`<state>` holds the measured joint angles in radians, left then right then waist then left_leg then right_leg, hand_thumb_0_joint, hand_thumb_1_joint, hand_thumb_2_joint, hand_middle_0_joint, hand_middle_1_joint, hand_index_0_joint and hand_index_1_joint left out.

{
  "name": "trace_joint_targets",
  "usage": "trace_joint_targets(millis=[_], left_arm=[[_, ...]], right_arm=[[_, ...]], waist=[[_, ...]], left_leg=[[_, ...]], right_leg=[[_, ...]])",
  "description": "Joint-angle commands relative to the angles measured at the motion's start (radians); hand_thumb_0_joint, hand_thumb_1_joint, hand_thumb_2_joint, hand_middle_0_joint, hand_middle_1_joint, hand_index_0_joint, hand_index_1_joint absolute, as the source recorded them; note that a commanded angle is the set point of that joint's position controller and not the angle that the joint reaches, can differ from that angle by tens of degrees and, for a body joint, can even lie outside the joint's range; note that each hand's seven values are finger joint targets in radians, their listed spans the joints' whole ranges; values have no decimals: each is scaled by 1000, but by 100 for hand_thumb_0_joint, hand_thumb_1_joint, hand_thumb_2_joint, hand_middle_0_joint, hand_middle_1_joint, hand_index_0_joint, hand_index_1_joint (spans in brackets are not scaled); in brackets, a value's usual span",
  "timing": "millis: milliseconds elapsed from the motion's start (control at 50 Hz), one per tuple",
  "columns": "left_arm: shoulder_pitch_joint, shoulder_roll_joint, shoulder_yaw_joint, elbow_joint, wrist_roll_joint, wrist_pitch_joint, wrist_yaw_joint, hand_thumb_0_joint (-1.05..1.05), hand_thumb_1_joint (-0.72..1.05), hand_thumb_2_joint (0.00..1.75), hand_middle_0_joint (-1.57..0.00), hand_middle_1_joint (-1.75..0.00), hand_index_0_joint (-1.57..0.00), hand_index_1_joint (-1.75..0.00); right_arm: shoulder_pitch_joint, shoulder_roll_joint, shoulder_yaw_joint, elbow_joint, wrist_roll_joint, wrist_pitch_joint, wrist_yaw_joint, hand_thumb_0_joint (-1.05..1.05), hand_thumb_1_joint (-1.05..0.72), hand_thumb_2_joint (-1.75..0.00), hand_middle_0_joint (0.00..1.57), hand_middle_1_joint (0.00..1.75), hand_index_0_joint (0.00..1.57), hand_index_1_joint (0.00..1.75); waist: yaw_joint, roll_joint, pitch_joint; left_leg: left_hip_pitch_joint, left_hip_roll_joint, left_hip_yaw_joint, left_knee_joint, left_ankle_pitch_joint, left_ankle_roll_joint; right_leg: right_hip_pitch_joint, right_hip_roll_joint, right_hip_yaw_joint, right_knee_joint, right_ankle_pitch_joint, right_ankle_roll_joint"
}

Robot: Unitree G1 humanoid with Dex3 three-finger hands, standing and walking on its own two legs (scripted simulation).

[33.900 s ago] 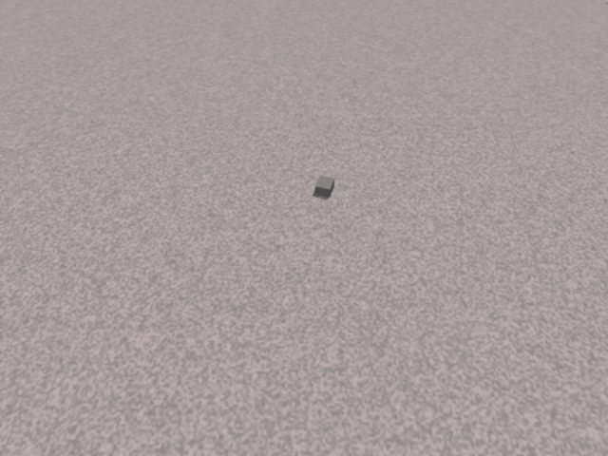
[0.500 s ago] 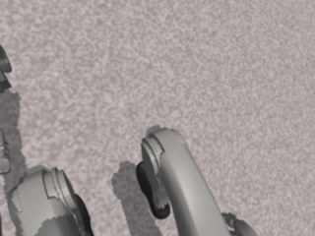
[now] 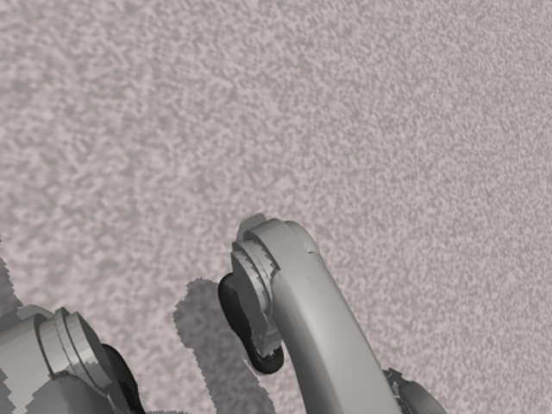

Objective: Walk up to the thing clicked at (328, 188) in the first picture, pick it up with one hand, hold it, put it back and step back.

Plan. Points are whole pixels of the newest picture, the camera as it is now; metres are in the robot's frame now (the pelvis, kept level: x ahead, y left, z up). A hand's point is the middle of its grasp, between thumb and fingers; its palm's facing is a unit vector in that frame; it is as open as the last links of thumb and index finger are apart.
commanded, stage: rest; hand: left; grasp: from above
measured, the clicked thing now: out of the picture +0.55 +0.27 -0.24
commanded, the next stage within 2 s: open in 1.18 s
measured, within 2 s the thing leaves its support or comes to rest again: rests again in 0.68 s
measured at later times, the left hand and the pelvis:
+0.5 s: hand out of the picture +0.54 +0.24 -0.23, palm faces -0.45 -0.08 -0.89, open 6.4 cm; pelvis +0.00 +0.00 +0.00, yaw -2 degrees
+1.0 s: hand out of the picture +0.54 +0.23 -0.24, palm faces -0.45 -0.09 -0.89, open 6.4 cm; pelvis +0.00 +0.00 +0.00, yaw -3 degrees
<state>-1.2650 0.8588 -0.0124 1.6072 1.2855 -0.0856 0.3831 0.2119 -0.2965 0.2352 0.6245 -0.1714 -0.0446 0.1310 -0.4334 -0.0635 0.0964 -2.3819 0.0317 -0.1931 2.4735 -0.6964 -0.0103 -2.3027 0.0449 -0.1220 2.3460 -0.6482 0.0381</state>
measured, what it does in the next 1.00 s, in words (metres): stands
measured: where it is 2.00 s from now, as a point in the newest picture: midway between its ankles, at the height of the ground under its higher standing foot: (197, 377)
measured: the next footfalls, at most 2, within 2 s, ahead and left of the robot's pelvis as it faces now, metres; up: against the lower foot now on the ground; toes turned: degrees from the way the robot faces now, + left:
none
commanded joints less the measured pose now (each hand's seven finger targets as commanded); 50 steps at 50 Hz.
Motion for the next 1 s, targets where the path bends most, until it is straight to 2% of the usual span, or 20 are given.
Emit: trace_joint_targets(millis=[0, 20, 80, 140, 160, 180, 240, 300, 380, 460, 500, 600, 620, 680, 780, 820, 860, 880, 940, 980], left_arm=[[-360, 166, 1, -131, -14, 6, 54, 0, 79, 44, -101, -65, -112, -54], [-353, 190, 5, -143, -10, 5, 55, 0, 79, 44, -101, -66, -112, -54], [-341, 169, 1, -119, -16, 9, 60, 0, 81, 44, -100, -68, -113, -55], [-335, 197, 11, -107, -15, 9, 69, 0, 82, 48, -103, -68, -115, -57], [-342, 209, 20, -113, -15, 7, 74, 0, 83, 47, -102, -69, -114, -56], [-349, 179, -2, -97, -13, 8, 71, 0, 82, 46, -103, -68, -115, -56], [-361, 228, 27, -126, -12, 1, 86, 0, 83, 44, -103, -67, -115, -55], [-351, 227, 26, -104, 4, -2, 97, 0, 85, 45, -103, -69, -116, -56], [-352, 232, 19, -80, -3, -2, 110, 0, 85, 46, -103, -70, -116, -57], [-359, 242, 25, -76, -9, -1, 119, 0, 85, 46, -103, -70, -116, -57], [-342, 225, 5, -41, -13, 2, 119, 0, 86, 47, -104, -72, -117, -59], [-357, 267, 23, -75, -19, 1, 127, 0, 86, 44, -102, -72, -116, -58], [-321, 240, -1, -10, -18, 6, 125, 0, 85, 46, -103, -72, -116, -59], [-350, 274, 18, -61, -20, 1, 133, 0, 86, 46, -103, -72, -116, -59], [-329, 271, 8, -40, -28, 4, 135, 0, 86, 47, -104, -73, -117, -60], [-330, 286, 23, -46, -22, 5, 143, 0, 84, 45, -101, -72, -114, -59], [-323, 279, 13, -38, -27, 3, 144, 0, 85, 47, -102, -73, -115, -60], [-336, 285, 20, -46, -21, 2, 146, 0, 83, 47, -100, -73, -113, -60], [-314, 266, -9, -10, -31, 3, 149, 0, 83, 48, -102, -74, -114, -61], [-324, 285, 0, -29, -34, 4, 151, 0, 82, 50, -102, -74, -113, -62]], right_arm=[[237, -310, -78, 17, -5, -14, -10, 0, -91, -90, 20, 30, 20, 30], [234, -306, -75, 20, -6, -14, -10, 0, -91, -90, 20, 30, 20, 30], [238, -315, -71, 22, -9, -20, -9, 0, -91, -89, 20, 30, 20, 30], [248, -313, -59, 24, -14, -26, -4, 0, -91, -90, 20, 30, 20, 30], [241, -317, -58, 24, -12, -28, -5, 0, -91, -90, 20, 30, 20, 30], [240, -317, -53, 16, -16, -35, -2, 0, -91, -90, 20, 30, 20, 30], [240, -330, -50, 16, -20, -39, 0, 0, -91, -90, 20, 30, 20, 30], [238, -335, -44, 13, -24, -43, 3, 0, -91, -90, 20, 30, 20, 30], [224, -338, -36, 10, -28, -55, 8, 0, -91, -90, 20, 30, 20, 30], [228, -345, -28, 12, -31, -68, 14, 0, -91, -90, 20, 30, 20, 30], [225, -344, -21, 12, -33, -74, 18, 0, -91, -90, 20, 30, 20, 30], [226, -349, -4, 21, -37, -80, 20, 0, -91, -90, 20, 30, 20, 30], [217, -354, -8, 13, -35, -82, 22, 0, -91, -90, 20, 30, 20, 30], [220, -350, 3, 14, -36, -84, 24, 0, -91, -90, 20, 30, 20, 30], [213, -349, 17, 14, -39, -94, 31, 0, -91, -90, 20, 30, 20, 30], [216, -353, 18, 19, -41, -94, 32, 0, -91, -90, 20, 30, 20, 30], [216, -352, 20, 18, -41, -92, 34, 0, -91, -90, 20, 30, 20, 30], [210, -356, 23, 17, -41, -95, 33, 0, -91, -90, 20, 30, 20, 30], [201, -352, 27, 17, -42, -94, 35, 0, -91, -90, 20, 30, 20, 30], [206, -349, 37, 17, -42, -97, 36, 0, -92, -90, 20, 30, 20, 30]], waist=[[-51, 467, -688], [-39, 488, -717], [-63, 477, -692], [-70, 462, -679], [-65, 464, -690], [-79, 467, -659], [-77, 526, -678], [-91, 528, -660], [-100, 514, -623], [-104, 518, -625], [-118, 494, -597], [-114, 523, -627], [-117, 507, -589], [-119, 525, -623], [-134, 507, -576], [-129, 526, -590], [-141, 525, -590], [-133, 533, -590], [-144, 531, -575], [-146, 519, -573]], left_leg=[[487, 0, 88, -228, 207, 31], [507, 3, 89, -228, 222, 29], [516, 5, 81, -219, 258, 27], [491, 7, 85, -195, 275, 36], [485, 8, 82, -199, 271, 34], [483, 6, 85, -191, 266, 33], [528, 11, 70, -212, 270, 22], [534, 12, 66, -206, 274, 21], [499, 14, 64, -210, 215, 26], [498, 16, 62, -198, 228, 26], [476, 16, 62, -194, 211, 30], [505, 23, 52, -199, 244, 24], [488, 21, 53, -200, 224, 24], [505, 24, 48, -200, 240, 23], [486, 24, 51, -191, 228, 29], [501, 27, 45, -191, 247, 23], [502, 29, 41, -200, 249, 24], [512, 29, 38, -192, 253, 19], [509, 32, 34, -205, 235, 21], [490, 32, 35, -200, 235, 25]], right_leg=[[420, 40, -108, -221, 250, -71], [441, 44, -106, -216, 266, -71], [435, 41, -114, -212, 297, -69], [480, 45, -104, -213, 332, -61], [480, 47, -107, -214, 324, -64], [464, 46, -106, -214, 321, -66], [453, 47, -122, -208, 303, -72], [449, 46, -127, -204, 310, -72], [438, 52, -129, -211, 267, -70], [444, 48, -130, -212, 282, -67], [449, 51, -130, -213, 275, -64], [463, 48, -136, -217, 300, -63], [457, 54, -136, -214, 283, -67], [466, 51, -139, -212, 298, -64], [466, 52, -135, -218, 302, -57], [457, 49, -139, -218, 309, -62], [484, 54, -140, -217, 318, -58], [446, 49, -146, -214, 308, -65], [468, 57, -147, -217, 303, -62], [479, 54, -144, -219, 309, -58]])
